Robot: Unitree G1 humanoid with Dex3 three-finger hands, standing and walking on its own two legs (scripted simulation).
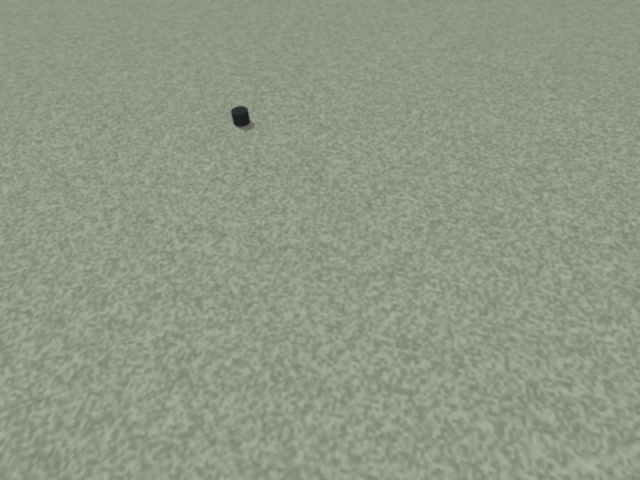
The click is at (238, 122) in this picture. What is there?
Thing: low tin
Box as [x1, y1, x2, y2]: [231, 106, 249, 126]
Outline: 238,106 231,110 232,117 235,125 243,126 249,122 247,109 245,107
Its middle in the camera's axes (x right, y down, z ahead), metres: -0.48 -0.71 +2.25
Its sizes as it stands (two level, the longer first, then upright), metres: 0.094 0.094 0.076
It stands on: the floor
